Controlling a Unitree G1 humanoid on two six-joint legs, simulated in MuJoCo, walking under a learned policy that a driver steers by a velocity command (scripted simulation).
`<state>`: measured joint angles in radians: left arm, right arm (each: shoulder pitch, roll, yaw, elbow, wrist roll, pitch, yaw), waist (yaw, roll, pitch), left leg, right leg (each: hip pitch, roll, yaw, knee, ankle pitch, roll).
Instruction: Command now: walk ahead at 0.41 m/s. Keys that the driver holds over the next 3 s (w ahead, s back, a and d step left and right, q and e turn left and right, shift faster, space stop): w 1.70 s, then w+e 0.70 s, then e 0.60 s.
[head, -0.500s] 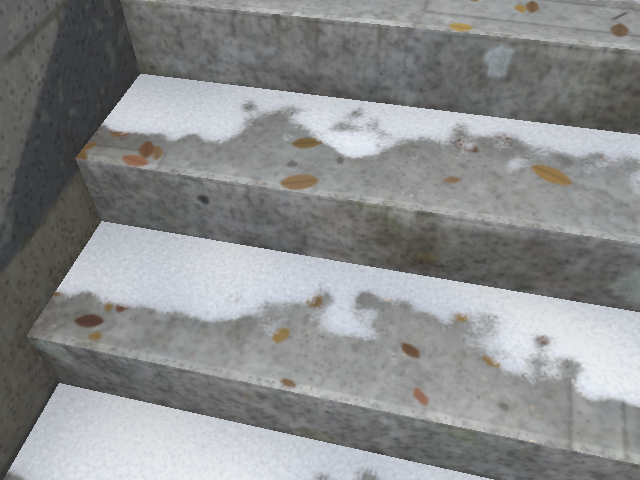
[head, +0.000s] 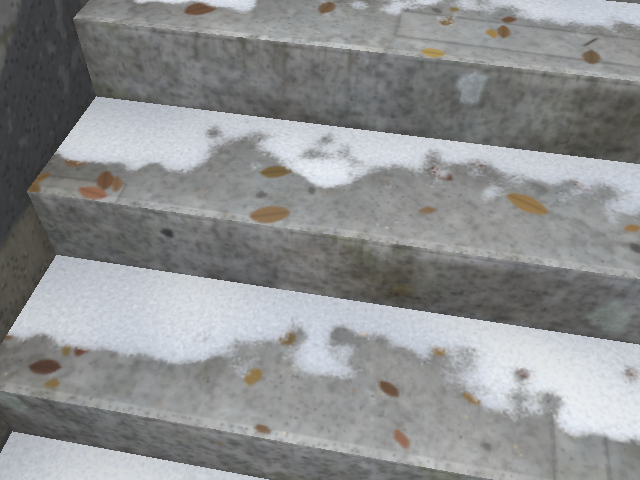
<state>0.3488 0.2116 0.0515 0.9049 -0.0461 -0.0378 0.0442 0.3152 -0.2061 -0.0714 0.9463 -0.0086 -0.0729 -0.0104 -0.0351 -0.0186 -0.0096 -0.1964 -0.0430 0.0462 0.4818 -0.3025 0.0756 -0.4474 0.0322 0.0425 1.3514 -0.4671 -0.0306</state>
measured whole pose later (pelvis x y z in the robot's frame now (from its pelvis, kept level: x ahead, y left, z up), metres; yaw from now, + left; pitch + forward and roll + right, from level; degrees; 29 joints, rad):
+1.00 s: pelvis +0.50 +0.03 +0.27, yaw -1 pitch +5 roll +4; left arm 0.34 0.19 0.03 0.98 0.05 -0.11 -0.05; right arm 0.23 -0.18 -0.02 1.03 -0.02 -0.07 0.01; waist 0.00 -0.05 -0.08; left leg -0.66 -0.06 0.18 0.97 -0.40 0.09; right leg -0.71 0.03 0.20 1.85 0.01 -0.15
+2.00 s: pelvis +1.07 +0.06 +0.61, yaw -6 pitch +8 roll +4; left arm 0.36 0.18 0.04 1.11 0.03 -0.08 -0.11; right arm 0.06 -0.15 0.01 1.00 -0.03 -0.06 0.05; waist -0.01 -0.06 -0.14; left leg -0.71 0.00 0.18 0.98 -0.41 0.06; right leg -0.77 0.01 0.22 1.82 0.03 -0.20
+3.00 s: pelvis +1.51 -0.01 +0.85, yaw -41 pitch +7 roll +2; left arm 0.48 0.17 -0.01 0.91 0.02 -0.10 -0.03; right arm -0.06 -0.13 0.06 0.62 -0.04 0.00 -0.01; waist 0.06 -0.05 -0.13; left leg -1.06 0.04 0.04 1.55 -0.60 -0.02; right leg -0.30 -0.01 0.29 0.48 -0.30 0.03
